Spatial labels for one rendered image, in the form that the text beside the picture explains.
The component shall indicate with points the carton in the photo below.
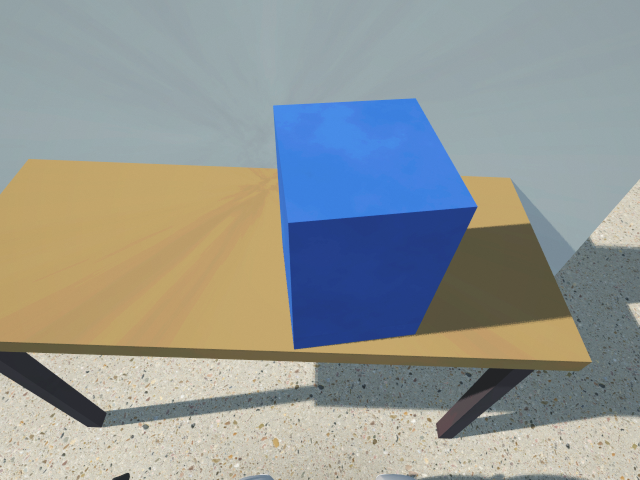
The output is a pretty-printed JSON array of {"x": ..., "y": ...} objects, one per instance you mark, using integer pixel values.
[{"x": 372, "y": 212}]

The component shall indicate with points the table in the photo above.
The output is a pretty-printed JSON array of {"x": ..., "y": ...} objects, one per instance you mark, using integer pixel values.
[{"x": 186, "y": 261}]

